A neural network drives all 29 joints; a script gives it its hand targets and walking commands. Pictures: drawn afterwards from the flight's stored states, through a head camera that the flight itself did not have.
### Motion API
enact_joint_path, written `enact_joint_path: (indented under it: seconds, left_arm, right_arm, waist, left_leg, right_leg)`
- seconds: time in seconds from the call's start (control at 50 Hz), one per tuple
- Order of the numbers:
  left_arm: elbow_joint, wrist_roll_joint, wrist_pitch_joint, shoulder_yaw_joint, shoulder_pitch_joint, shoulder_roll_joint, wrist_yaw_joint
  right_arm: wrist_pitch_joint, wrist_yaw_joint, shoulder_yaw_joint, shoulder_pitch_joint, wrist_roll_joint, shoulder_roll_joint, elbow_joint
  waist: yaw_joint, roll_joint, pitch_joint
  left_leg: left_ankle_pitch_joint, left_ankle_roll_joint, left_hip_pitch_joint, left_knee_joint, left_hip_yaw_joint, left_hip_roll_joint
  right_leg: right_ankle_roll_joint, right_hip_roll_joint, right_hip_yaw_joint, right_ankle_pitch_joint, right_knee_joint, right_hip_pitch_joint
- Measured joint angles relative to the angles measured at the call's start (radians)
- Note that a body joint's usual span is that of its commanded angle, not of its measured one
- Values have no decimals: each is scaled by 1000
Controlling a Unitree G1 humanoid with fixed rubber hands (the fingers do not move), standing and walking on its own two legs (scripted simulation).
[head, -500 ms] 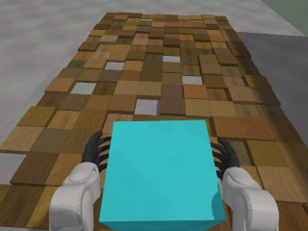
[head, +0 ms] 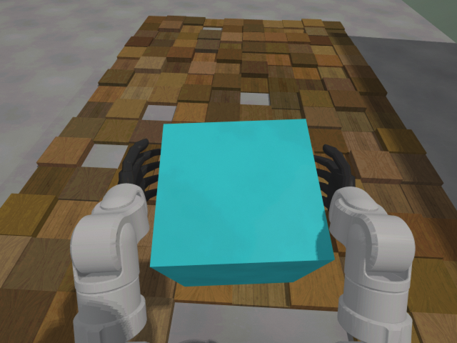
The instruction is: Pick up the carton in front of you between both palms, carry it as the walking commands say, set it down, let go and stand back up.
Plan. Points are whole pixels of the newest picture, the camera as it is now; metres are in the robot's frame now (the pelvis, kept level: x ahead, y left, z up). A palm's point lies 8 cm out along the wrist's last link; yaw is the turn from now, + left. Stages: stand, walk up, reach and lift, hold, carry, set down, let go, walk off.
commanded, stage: carry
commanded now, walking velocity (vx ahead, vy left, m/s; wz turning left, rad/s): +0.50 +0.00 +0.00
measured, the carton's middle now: (237, 214) +0.32 -0.01 +0.08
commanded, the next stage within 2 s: none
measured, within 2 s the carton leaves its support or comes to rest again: neither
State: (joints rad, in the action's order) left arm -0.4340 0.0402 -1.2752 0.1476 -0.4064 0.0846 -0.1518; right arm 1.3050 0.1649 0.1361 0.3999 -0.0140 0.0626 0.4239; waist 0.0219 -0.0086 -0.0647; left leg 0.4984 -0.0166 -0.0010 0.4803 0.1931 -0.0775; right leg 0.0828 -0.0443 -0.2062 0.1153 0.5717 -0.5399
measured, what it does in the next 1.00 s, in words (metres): climbs: left foot, then right foot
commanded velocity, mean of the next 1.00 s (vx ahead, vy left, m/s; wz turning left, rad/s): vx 0.50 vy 0.00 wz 0.00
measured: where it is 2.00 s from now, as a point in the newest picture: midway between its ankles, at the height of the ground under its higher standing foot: (224, 174)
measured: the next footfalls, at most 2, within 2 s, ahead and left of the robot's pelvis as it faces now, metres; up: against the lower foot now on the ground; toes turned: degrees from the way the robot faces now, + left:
left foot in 0.38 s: +0.35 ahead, +0.11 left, +0.02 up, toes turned +6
right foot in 0.68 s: +0.59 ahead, -0.10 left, +0.02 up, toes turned -6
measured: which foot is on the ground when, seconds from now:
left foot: down 0.00-0.00, up 0.02-0.36, down 0.38-0.72, up 0.74-1.00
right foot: down 0.00-0.42, up 0.44-0.66, down 0.68-1.00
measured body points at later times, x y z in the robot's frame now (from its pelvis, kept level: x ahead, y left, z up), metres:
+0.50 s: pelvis +0.31 +0.01 +0.03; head +0.37 +0.01 +0.47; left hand +0.65 +0.15 +0.13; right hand +0.63 -0.15 +0.13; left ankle +0.31 +0.10 -0.71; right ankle +0.18 -0.08 -0.63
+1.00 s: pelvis +0.58 -0.01 +0.04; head +0.60 +0.01 +0.49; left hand +0.90 +0.18 +0.17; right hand +0.92 -0.13 +0.17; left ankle +0.66 +0.10 -0.68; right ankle +0.55 -0.09 -0.70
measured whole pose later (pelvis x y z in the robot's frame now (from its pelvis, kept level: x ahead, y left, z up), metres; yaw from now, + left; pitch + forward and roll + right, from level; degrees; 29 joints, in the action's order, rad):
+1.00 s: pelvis +0.58 -0.01 +0.04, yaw +2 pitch +4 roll -1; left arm -0.33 0.03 -1.22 0.15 -0.43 0.09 -0.15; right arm 1.22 0.14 0.20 0.38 -0.07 0.12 0.37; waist -0.08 0.03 -0.04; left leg 0.35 0.06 0.54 0.70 0.09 -0.04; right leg 0.07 0.01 -0.15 0.33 0.47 -0.25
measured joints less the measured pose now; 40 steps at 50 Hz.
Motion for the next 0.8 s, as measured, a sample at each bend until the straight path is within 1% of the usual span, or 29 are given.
enact_joint_path:
  seconds: [0.02,0.04,0.06,0.08,0.1,0.12,0.16,0.22,0.28,0.34,0.38,0.4,0.42,0.44,0.46,0.48,0.5,0.52,0.56,0.58,0.62,0.66,0.68,0.7,0.72,0.74,0.76,0.78,0.8]
  left_arm:
    - [58,-4,5,0,-49,-6,-9]
    - [112,-9,10,1,-91,-11,-17]
    - [153,-15,11,7,-122,-16,-25]
    - [178,-24,7,17,-144,-21,-33]
    - [189,-34,2,30,-161,-24,-41]
    - [193,-44,-1,43,-177,-25,-48]
    - [186,-55,4,74,-202,-19,-55]
    - [171,-54,30,123,-230,2,-47]
    - [172,-37,54,145,-229,26,-28]
    - [168,-17,70,144,-194,53,-6]
    - [158,-1,73,135,-149,68,7]
    - [148,5,71,131,-119,71,15]
    - [133,11,69,129,-88,75,24]
    - [115,17,70,125,-61,78,31]
    - [97,19,72,120,-41,77,37]
    - [80,21,72,115,-21,79,41]
    - [59,24,71,112,4,86,43]
    - [36,29,73,107,35,96,46]
    - [-20,32,70,66,89,87,47]
    - [-48,31,68,46,104,80,46]
    - [-88,31,67,16,128,72,46]
    - [-103,38,66,-12,162,64,48]
    - [-103,42,62,-25,178,61,49]
    - [-95,46,56,-40,183,61,48]
    - [-80,50,54,-52,181,60,47]
    - [-61,54,54,-57,179,61,46]
    - [-42,59,52,-56,177,61,46]
    - [-29,63,47,-49,177,61,46]
    - [-22,63,41,-40,175,61,44]
  right_arm:
    - [4,4,11,38,10,-28,-39]
    - [5,2,19,74,27,-55,-84]
    - [9,5,26,108,42,-74,-126]
    - [14,10,35,141,52,-81,-160]
    - [18,15,49,169,55,-77,-182]
    - [20,18,66,193,54,-67,-195]
    - [12,21,99,227,42,-40,-195]
    - [-17,20,138,253,17,5,-177]
    - [-43,11,156,238,-19,44,-158]
    - [-53,-4,162,190,-49,69,-127]
    - [-58,-17,158,138,-62,89,-107]
    - [-64,-19,151,105,-70,106,-99]
    - [-66,-19,142,77,-78,121,-90]
    - [-73,-21,135,55,-84,134,-81]
    - [-83,-22,130,34,-88,148,-68]
    - [-88,-23,111,12,-86,144,-58]
    - [-86,-23,88,-8,-82,134,-48]
    - [-84,-23,66,-31,-77,123,-36]
    - [-75,-23,34,-71,-64,108,10]
    - [-74,-23,23,-89,-58,103,40]
    - [-78,-22,5,-125,-50,93,88]
    - [-76,-22,-12,-161,-47,85,107]
    - [-69,-22,-17,-177,-46,82,112]
    - [-60,-22,-13,-192,-45,78,119]
    - [-53,-22,-3,-200,-42,76,120]
    - [-53,-22,5,-203,-39,76,107]
    - [-52,-23,10,-199,-38,76,85]
    - [-49,-23,12,-189,-39,78,60]
    - [-47,-23,12,-181,-41,79,41]
  waist:
    - [-17,-9,11]
    - [-38,-13,25]
    - [-55,-14,43]
    - [-64,-15,61]
    - [-68,-12,81]
    - [-72,-10,99]
    - [-82,-8,129]
    - [-92,3,150]
    - [-92,13,137]
    - [-89,6,115]
    - [-75,7,98]
    - [-63,28,79]
    - [-49,38,52]
    - [-28,38,29]
    - [-9,37,26]
    - [-1,37,34]
    - [-3,30,42]
    - [2,27,45]
    - [24,11,56]
    - [34,3,66]
    - [41,-1,76]
    - [36,-6,68]
    - [33,-10,62]
    - [30,-22,54]
    - [16,-37,43]
    - [-5,-43,35]
    - [-28,-45,30]
    - [-46,-47,32]
    - [-60,-43,35]
  left_leg:
    - [12,8,49,161,-13,-23]
    - [-1,21,119,357,-64,-15]
    - [-4,37,197,541,-113,8]
    - [-13,53,278,693,-144,29]
    - [-30,66,352,796,-161,45]
    - [-51,75,417,849,-169,53]
    - [-86,81,522,845,-171,51]
    - [-98,77,626,714,-161,40]
    - [-130,64,664,506,-146,33]
    - [-260,49,628,265,-120,30]
    - [-352,43,552,107,-84,44]
    - [-294,40,488,53,-50,56]
    - [-198,32,428,-7,-27,64]
    - [-118,35,405,-31,-34,72]
    - [-150,51,396,-35,-40,77]
    - [-168,58,380,-29,-40,78]
    - [-130,67,344,-43,-53,76]
    - [-97,75,312,-65,-54,75]
    - [-68,79,259,-108,-65,67]
    - [-58,78,234,-121,-73,61]
    - [-29,70,179,-134,-80,53]
    - [16,51,118,-126,-83,41]
    - [50,37,93,-85,-74,27]
    - [-102,33,87,2,-71,1]
    - [-159,31,109,137,-88,-19]
    - [-121,33,154,298,-130,-16]
    - [-89,37,211,459,-168,2]
    - [-69,44,271,595,-189,20]
    - [-58,51,330,691,-193,37]
  right_leg:
    - [11,4,-5,-9,53,-8]
    - [17,8,-5,28,100,-14]
    - [18,15,1,67,112,-7]
    - [17,22,6,91,103,6]
    - [13,24,9,99,84,22]
    - [6,25,10,99,61,41]
    - [6,31,13,101,13,80]
    - [5,34,26,118,-43,137]
    - [-8,30,37,150,-87,202]
    - [-30,25,35,142,-91,267]
    - [-37,13,27,112,-48,307]
    - [-37,-7,32,143,-11,320]
    - [-41,-21,39,172,50,310]
    - [-52,-19,63,202,153,273]
    - [-59,-7,97,251,282,226]
    - [-58,5,122,296,405,175]
    - [-59,21,134,327,487,126]
    - [-62,27,135,341,518,79]
    - [-66,33,115,349,471,1]
    - [-69,34,104,335,407,-25]
    - [-75,33,92,276,241,-54]
    - [-76,38,66,194,55,-36]
    - [-72,43,40,146,-25,-6]
    - [-46,49,19,57,-39,24]
    - [-19,56,1,9,1,33]
    - [7,66,-5,56,45,42]
    - [25,80,0,115,57,58]
    - [30,91,3,147,50,78]
    - [29,95,7,159,31,101]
